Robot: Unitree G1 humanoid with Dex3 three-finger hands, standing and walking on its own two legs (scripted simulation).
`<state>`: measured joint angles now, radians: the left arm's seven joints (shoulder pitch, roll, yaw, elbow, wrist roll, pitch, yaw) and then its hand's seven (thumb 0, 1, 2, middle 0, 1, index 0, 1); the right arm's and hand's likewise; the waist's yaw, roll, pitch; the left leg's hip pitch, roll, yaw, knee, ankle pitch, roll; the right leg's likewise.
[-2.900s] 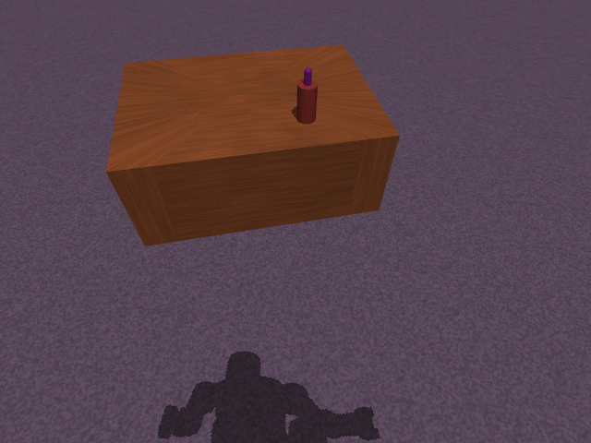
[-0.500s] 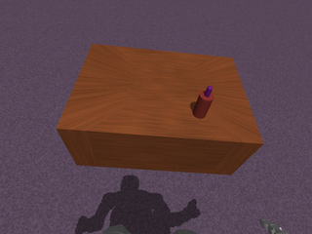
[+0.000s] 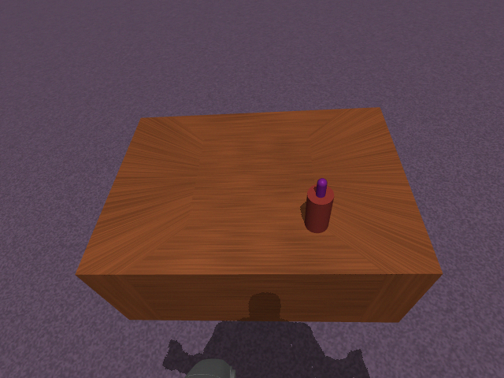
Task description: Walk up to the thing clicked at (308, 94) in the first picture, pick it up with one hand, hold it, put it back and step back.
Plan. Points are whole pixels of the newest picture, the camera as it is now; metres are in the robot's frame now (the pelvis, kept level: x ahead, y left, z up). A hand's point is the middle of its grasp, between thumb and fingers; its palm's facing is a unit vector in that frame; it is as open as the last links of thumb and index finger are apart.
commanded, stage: walk up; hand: right
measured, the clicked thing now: (319, 203) +0.60 -0.14 -0.25
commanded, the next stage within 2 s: none
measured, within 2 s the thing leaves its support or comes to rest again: neither
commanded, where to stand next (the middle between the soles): +0.13 +0.03 m, yaw +1 degrees
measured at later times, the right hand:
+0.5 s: hand (401, 351) +0.20 -0.23 -0.15, palm faces -0.10 +0.93 -0.36, open 7.4 cm
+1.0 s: hand out of the picture +0.15 -0.22 -0.15, palm faces -0.07 +0.95 -0.32, open 7.4 cm
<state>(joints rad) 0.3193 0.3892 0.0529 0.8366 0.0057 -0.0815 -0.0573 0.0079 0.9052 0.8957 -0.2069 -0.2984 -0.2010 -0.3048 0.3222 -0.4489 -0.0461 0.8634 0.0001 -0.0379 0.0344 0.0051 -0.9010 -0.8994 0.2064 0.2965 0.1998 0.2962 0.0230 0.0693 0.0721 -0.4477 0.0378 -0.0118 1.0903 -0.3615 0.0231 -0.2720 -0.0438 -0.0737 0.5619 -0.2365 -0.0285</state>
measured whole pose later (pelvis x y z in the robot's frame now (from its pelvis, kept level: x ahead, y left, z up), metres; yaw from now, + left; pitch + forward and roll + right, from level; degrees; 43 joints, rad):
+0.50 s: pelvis +0.05 +0.01 -0.02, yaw +3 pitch -2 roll +0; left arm 0.22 0.38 0.00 0.90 -0.01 -0.03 0.01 0.01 0.91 0.90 -0.21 -0.30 -0.20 -0.30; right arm 0.10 -0.36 -0.02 0.86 -0.02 0.01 0.02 0.00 -0.90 -0.90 0.21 0.30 0.20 0.30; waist 0.01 -0.01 0.11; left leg -0.40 0.00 0.02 0.66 -0.22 0.03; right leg -0.28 -0.04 -0.03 0.72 -0.46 -0.02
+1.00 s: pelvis +0.06 +0.03 +0.00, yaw +2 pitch -2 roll -1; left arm 0.17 0.40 0.00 1.06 0.01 -0.05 0.00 0.01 0.91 0.90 -0.21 -0.30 -0.20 -0.30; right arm 0.13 -0.35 -0.01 1.07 -0.01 0.02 0.04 0.00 -0.90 -0.90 0.21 0.30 0.20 0.30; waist 0.00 0.01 0.06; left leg -0.28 0.02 0.00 0.51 -0.20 0.00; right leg -0.16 -0.04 -0.02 0.47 -0.28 0.04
